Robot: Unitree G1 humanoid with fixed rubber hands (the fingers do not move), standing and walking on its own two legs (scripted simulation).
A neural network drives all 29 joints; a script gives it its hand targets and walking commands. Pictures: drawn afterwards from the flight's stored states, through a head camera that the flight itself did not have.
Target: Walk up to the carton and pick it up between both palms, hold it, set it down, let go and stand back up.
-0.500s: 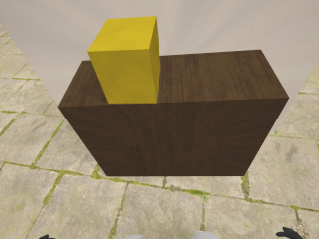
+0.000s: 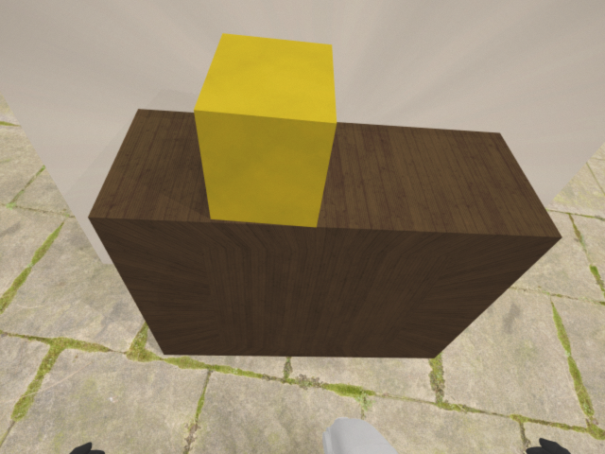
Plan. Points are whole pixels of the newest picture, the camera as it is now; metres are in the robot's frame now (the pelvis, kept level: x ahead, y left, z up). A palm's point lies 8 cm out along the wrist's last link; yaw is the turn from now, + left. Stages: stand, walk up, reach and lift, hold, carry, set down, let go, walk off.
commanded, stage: walk up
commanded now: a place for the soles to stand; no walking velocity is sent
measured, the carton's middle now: (270, 132) +0.63 +0.05 +0.05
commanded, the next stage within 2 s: none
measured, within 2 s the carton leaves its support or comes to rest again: neither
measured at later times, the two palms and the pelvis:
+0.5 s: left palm (69, 415) +0.18 +0.28 -0.03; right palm (544, 446) +0.14 -0.36 -0.11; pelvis +0.08 -0.04 +0.00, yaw -2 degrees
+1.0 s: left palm (93, 392) +0.23 +0.29 -0.10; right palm (546, 416) +0.17 -0.34 -0.06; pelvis +0.11 -0.01 -0.01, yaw -2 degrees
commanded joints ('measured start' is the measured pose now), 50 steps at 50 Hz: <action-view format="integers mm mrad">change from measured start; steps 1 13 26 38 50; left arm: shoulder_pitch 1 104 -89 -100 -46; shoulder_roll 169 173 226 103 205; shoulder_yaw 36 58 78 27 42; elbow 0 31 -34 -19 50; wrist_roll -8 13 23 10 32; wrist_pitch -9 -51 -22 31 -25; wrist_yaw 12 20 21 5 22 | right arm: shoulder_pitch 137 -44 134 116 -80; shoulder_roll -184 -170 -158 -219 -109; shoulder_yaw -79 -61 -68 -71 -21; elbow -21 -85 39 68 21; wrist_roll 3 9 1 -36 12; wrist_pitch -19 3 74 -17 -2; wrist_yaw -30 -29 -8 -58 -46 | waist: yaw -51 66 9 -5 24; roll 262 152 -189 158 129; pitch -31 -165 12 -150 -170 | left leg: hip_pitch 329 63 -154 187 -50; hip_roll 180 194 21 242 106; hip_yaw -172 -90 -56 -473 -122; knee -250 91 314 -338 54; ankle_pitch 639 491 -30 -178 219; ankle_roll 23 92 -26 98 19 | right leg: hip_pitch -213 326 112 -44 347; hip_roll -4 -21 -170 -47 -168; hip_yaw -41 -69 216 60 213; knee -112 -564 -897 -296 -625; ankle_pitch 27 188 -376 -215 241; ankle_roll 9 -73 -95 -43 -90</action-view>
